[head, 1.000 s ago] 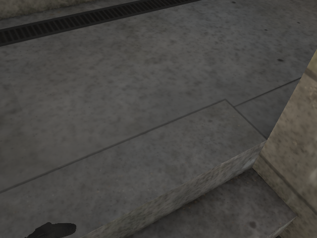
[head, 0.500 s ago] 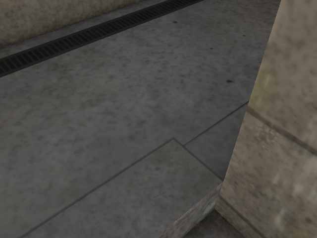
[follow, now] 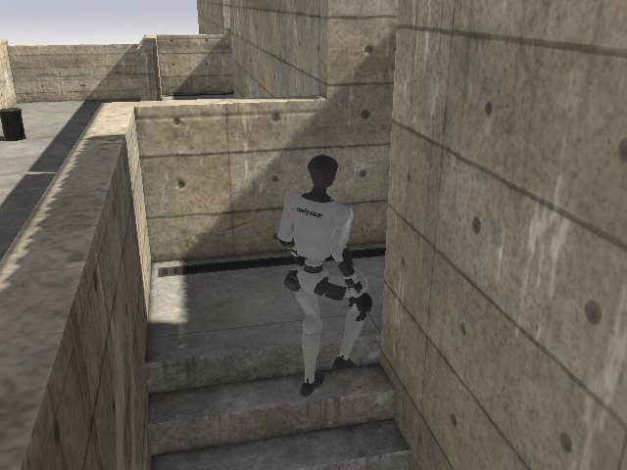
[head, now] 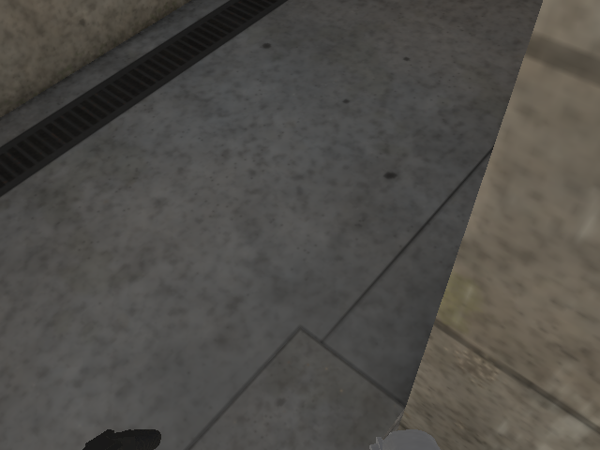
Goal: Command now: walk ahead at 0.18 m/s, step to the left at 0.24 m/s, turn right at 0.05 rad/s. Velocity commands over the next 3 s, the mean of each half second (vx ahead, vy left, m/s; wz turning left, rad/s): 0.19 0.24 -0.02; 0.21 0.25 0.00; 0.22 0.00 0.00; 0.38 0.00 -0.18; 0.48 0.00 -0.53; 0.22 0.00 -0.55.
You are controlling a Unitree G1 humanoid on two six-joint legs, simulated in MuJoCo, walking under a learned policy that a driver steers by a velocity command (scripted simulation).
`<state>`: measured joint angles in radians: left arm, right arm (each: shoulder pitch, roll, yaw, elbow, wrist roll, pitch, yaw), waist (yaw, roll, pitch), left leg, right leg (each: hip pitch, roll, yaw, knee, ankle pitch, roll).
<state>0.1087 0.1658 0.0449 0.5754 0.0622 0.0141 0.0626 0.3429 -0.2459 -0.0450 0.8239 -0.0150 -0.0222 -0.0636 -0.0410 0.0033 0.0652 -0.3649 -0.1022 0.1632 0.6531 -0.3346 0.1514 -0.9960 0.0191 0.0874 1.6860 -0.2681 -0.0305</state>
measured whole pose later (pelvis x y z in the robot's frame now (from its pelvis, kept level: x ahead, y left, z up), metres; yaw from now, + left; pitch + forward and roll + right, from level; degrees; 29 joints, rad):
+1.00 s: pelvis +0.25 +0.21 +0.21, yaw +2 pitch +1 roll -2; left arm 0.11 0.19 0.05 0.71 0.02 0.00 0.00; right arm 0.43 -0.19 -0.03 0.74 -0.03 -0.05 -0.02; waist -0.10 0.00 0.01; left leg -0.14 -0.08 0.13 0.41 -0.29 0.14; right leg -0.84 0.07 -0.04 1.14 -0.09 -0.05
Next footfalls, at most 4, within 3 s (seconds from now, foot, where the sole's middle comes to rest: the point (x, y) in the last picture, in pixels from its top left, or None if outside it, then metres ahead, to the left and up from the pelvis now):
0.18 right None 0.22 -0.11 -0.75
0.62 left None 0.25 0.23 -0.56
1.34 right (241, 341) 0.59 0.14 -0.56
1.62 left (81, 327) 0.64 0.47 -0.56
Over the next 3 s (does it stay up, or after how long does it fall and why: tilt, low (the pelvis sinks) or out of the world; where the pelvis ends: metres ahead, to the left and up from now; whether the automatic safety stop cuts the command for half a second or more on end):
stays up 1.11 0.15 0.20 its command is cut before an obstacle from the start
